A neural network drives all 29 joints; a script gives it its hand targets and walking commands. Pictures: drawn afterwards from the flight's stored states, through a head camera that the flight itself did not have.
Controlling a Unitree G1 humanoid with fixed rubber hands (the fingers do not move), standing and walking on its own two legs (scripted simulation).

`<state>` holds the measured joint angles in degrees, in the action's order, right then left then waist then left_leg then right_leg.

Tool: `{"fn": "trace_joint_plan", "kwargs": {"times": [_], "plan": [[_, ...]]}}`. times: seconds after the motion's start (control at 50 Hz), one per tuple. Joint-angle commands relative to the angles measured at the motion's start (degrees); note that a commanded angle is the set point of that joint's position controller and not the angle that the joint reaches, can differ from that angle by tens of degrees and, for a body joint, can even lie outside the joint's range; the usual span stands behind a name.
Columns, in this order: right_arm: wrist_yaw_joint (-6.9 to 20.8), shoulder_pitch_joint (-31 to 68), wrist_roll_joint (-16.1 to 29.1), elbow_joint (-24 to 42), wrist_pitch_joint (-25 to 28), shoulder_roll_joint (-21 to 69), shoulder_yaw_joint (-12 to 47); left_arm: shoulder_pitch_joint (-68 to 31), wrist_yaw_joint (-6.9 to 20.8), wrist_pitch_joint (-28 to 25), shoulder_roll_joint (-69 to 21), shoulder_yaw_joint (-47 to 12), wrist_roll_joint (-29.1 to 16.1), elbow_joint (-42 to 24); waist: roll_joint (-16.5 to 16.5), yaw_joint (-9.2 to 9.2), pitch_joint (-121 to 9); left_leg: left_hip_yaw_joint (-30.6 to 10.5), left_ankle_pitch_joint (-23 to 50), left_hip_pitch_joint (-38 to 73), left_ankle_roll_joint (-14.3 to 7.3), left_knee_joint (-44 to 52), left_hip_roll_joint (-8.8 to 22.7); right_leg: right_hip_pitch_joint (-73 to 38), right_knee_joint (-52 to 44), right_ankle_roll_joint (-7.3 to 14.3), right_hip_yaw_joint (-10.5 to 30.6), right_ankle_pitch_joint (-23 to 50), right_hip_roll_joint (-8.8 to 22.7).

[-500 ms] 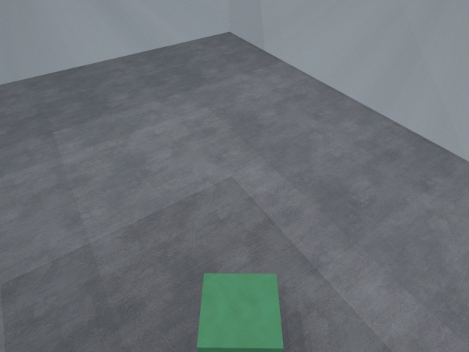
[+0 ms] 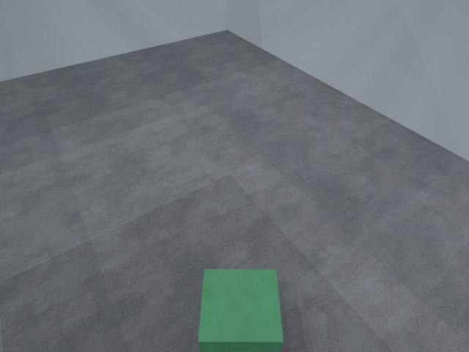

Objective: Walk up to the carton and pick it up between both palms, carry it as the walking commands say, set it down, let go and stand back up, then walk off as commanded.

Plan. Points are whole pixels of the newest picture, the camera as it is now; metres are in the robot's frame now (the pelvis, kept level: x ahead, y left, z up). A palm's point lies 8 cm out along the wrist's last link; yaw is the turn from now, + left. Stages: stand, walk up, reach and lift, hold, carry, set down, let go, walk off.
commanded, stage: walk off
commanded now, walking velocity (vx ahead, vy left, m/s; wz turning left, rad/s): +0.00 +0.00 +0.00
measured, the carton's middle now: (240, 310) +0.44 -0.02 -0.69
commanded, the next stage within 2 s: none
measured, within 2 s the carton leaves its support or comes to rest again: neither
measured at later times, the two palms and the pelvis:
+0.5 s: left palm out of the picture +0.01 +0.34 -0.14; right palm out of the picture -0.05 -0.20 -0.13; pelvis -0.03 +0.07 -0.01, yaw -8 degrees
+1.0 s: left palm out of the picture +0.18 +0.35 -0.12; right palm out of the picture -0.11 -0.05 -0.15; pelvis -0.01 +0.17 -0.01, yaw -28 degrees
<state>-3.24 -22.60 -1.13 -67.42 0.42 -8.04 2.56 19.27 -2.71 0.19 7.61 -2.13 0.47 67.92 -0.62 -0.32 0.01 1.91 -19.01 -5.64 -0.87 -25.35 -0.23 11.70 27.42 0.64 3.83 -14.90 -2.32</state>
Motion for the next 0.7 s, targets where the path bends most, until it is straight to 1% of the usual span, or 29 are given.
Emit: {"fn": "trace_joint_plan", "kwargs": {"times": [0.0,0.12,0.14,0.16,0.18,0.2,0.22,0.24,0.26,0.28,0.3,0.32,0.34,0.36,0.38,0.4,0.42,0.44,0.46,0.48,0.5,0.52,0.54,0.56,0.58,0.6,0.62,0.64,0.68], "plan": [[-0.1,-5.9,0.0,-0.4,0.1,-3.8,-0.6,4.7,-0.1,-0.1,4.1,0.6,0.0,0.0,0.4,0.03,5.8,-4.9,10.8,-3.2,-1.2,4.6,5.4,2.4,-4.1,1.4,4.8,11.7,5.6],[0.0,-5.9,0.0,-0.4,0.2,-3.4,-0.8,4.9,-0.2,-0.1,3.7,0.6,0.0,0.0,0.5,0.03,5.8,-4.9,11.1,-3.1,-1.4,4.8,5.4,2.5,-4.1,1.2,4.8,11.4,5.6],[-0.4,-6.3,0.1,-0.9,-0.1,-4.4,-1.2,4.3,0.0,-0.3,4.0,0.7,0.4,-0.9,-0.6,0.42,6.0,-4.0,10.7,-2.8,-1.0,4.4,5.5,3.5,-3.4,0.7,5.4,12.4,6.8],[-0.8,-6.7,0.2,-1.1,-0.4,-5.4,-1.8,3.1,0.1,-0.5,5.0,1.0,0.8,-2.2,-1.0,0.59,5.9,-3.2,10.0,-2.4,-0.3,3.6,5.7,4.7,-2.2,0.2,6.1,13.5,7.9],[-1.2,-6.8,0.2,-1.1,-0.9,-6.1,-2.4,2.0,0.2,-0.6,5.8,1.3,1.1,-3.6,-0.7,0.76,5.6,-2.4,8.9,-2.2,-0.2,2.6,5.4,6.0,-1.2,0.0,6.9,14.0,8.4],[-1.5,-6.7,0.1,-0.7,-1.4,-6.6,-2.9,1.3,0.3,-0.7,6.6,1.7,1.3,-4.8,0.3,0.92,5.3,-1.4,7.4,-2.3,-0.3,1.2,4.8,7.4,-0.4,0.2,8.1,13.6,8.8],[-1.7,-6.5,0.0,-0.1,-1.9,-7.0,-3.4,0.8,0.2,-0.6,7.5,2.1,1.5,-5.9,2.1,1.05,5.1,-0.3,5.4,-2.8,-0.4,-0.8,4.2,8.8,-0.3,0.6,10.1,12.1,9.7],[-1.8,-6.2,-0.3,0.6,-2.3,-7.2,-3.9,0.9,0.1,-0.4,8.5,2.6,1.6,-6.8,4.4,1.31,4.9,0.8,3.2,-4.0,-0.4,-3.4,3.4,9.9,-0.9,1.4,13.1,10.0,11.0],[-1.8,-5.8,-0.5,1.7,-2.7,-7.2,-4.3,1.9,-0.2,-0.1,9.7,3.2,1.8,-7.4,7.0,1.80,4.6,2.1,0.6,-6.6,0.0,-6.8,2.4,9.8,-2.2,2.7,17.4,8.1,12.9],[-1.6,-5.3,-0.6,2.9,-2.9,-6.8,-4.5,3.5,-0.5,0.4,10.9,3.9,2.0,-7.8,10.0,2.52,3.8,2.9,-3.1,-9.9,0.6,-11.2,0.7,8.5,-4.7,4.8,23.3,6.8,15.6],[-1.4,-4.4,-0.5,4.2,-3.0,-6.3,-4.6,5.0,-0.8,0.8,12.1,4.6,2.3,-8.1,13.2,3.49,3.4,2.8,-7.3,-13.9,1.3,-15.9,-1.6,6.8,-7.4,7.8,29.6,6.6,18.2],[-1.1,-3.3,-0.4,5.6,-3.0,-6.0,-4.7,4.6,-1.3,1.1,13.2,5.3,2.6,-9.0,15.0,4.12,3.1,0.5,-11.1,-17.6,1.6,-22.5,-2.2,5.8,-9.5,10.5,34.1,7.3,20.7],[-0.6,-1.7,-0.3,7.2,-2.8,-6.0,-4.8,3.7,-1.8,1.0,14.4,6.1,2.7,-9.9,14.4,4.22,2.5,-3.7,-13.3,-20.3,1.6,-28.1,-0.7,5.3,-10.6,11.5,36.0,7.2,21.9],[-0.3,-1.1,-0.2,8.6,-2.6,-6.1,-4.9,1.0,-2.1,0.9,15.4,6.8,2.5,-11.0,12.5,2.93,2.1,-6.8,-11.7,-20.1,1.4,-28.3,1.3,6.4,-10.4,10.1,34.3,6.3,21.4],[-0.1,-1.2,0.0,9.7,-2.4,-6.5,-5.0,-2.3,-2.1,1.0,15.4,7.3,2.3,-12.2,11.3,1.61,2.0,-7.4,-10.4,-18.8,1.5,-24.1,2.4,7.5,-10.4,7.5,30.9,5.1,19.6],[0.1,-2.0,0.4,10.3,-2.3,-7.0,-5.2,-4.5,-2.1,1.3,15.0,7.5,2.3,-13.1,11.8,0.95,1.9,-5.4,-9.4,-16.0,1.9,-18.7,1.7,8.6,-11.0,5.4,27.2,5.0,17.4],[0.2,-3.9,0.7,10.3,-2.3,-7.4,-5.4,-5.7,-1.9,1.8,14.8,7.8,2.4,-13.6,12.5,0.35,1.7,-3.1,-7.7,-11.2,2.2,-12.8,0.1,10.6,-11.0,3.7,24.1,4.8,14.9],[0.3,-6.3,0.9,10.0,-2.4,-7.3,-5.6,-6.1,-1.8,2.3,15.0,8.1,2.4,-13.6,11.9,-0.61,1.6,-0.8,-3.4,-5.5,2.5,-4.8,-1.4,12.9,-9.7,1.9,21.1,2.5,12.3],[0.5,-8.0,0.8,9.9,-2.5,-7.9,-5.9,-4.9,-1.7,2.7,15.0,8.4,2.1,-13.3,9.3,-1.21,1.5,1.8,1.1,0.9,2.6,2.0,-2.4,16.2,-7.6,-0.2,18.2,-3.3,9.8],[0.6,-8.7,-0.1,10.6,-2.6,-10.5,-6.4,-2.2,-1.7,2.6,13.7,8.3,1.6,-13.0,0.2,-1.23,1.2,-2.1,-1.1,7.0,2.1,7.3,2.0,23.0,1.2,-2.4,12.8,-12.6,5.4],[0.9,-7.1,-0.4,13.5,-3.0,-16.5,-7.3,-0.6,-1.8,2.3,8.3,7.2,1.5,-15.0,-15.5,-1.16,-2.5,-17.9,-10.0,6.6,-2.3,13.0,18.0,27.8,18.0,-4.6,1.5,-18.3,-2.6],[1.1,-2.6,-1.1,15.7,-3.4,-14.2,-6.2,-6.5,-2.4,2.3,8.1,6.9,1.3,-16.8,-15.7,-2.93,0.6,-18.3,-7.3,-8.5,-6.9,14.7,20.9,27.0,29.9,-4.8,-4.1,-21.6,0.9],[1.1,0.7,-2.1,17.0,-3.3,-10.5,-4.9,-9.0,-2.0,2.4,8.7,7.0,1.2,-18.0,-10.4,-1.54,3.5,-15.7,-2.6,-14.4,-7.5,14.1,18.5,24.3,38.1,-3.3,-3.6,-19.2,3.0],[0.8,3.6,-2.2,18.0,-2.9,-10.2,-4.6,-8.3,-1.5,2.6,9.1,7.3,1.7,-17.7,-5.5,0.01,4.9,-10.7,3.2,-16.3,-7.1,12.4,16.0,23.8,42.7,-2.2,-3.2,-15.9,3.6],[0.5,5.8,-2.1,19.1,-2.5,-11.1,-4.7,-5.4,-0.9,2.7,9.3,7.4,2.1,-16.8,-3.3,1.43,3.5,-7.2,9.8,-14.1,-6.9,10.4,14.2,23.6,45.6,-2.0,-3.3,-13.4,3.6],[0.1,6.3,-2.0,19.7,-2.2,-11.4,-4.7,-2.7,-0.3,2.8,9.0,7.4,2.1,-16.0,-3.0,2.09,2.8,-4.4,16.0,-11.4,-7.4,8.3,13.1,24.0,46.3,-2.5,-4.2,-12.2,3.8],[-0.1,5.2,-1.9,19.8,-2.0,-11.3,-4.6,-1.6,0.1,2.7,8.7,7.3,2.0,-15.8,-3.1,1.88,2.2,-3.0,19.5,-8.7,-7.8,7.0,12.3,24.5,44.4,-3.0,-5.2,-11.6,3.9],[-0.2,3.7,-1.9,19.6,-1.8,-10.8,-4.5,-2.3,0.2,2.4,8.5,7.1,1.9,-16.4,-3.8,1.07,1.8,-2.5,21.0,-5.4,-8.2,6.3,12.3,25.6,41.4,-3.2,-6.0,-11.3,4.2],[-0.5,0.4,-1.9,19.1,-1.8,-9.6,-4.3,-5.5,0.4,2.4,8.1,6.6,1.6,-18.3,-5.8,-1.12,1.0,-2.8,22.9,0.2,-9.0,5.5,13.5,26.7,35.4,-3.1,-7.3,-12.2,4.5]]}}
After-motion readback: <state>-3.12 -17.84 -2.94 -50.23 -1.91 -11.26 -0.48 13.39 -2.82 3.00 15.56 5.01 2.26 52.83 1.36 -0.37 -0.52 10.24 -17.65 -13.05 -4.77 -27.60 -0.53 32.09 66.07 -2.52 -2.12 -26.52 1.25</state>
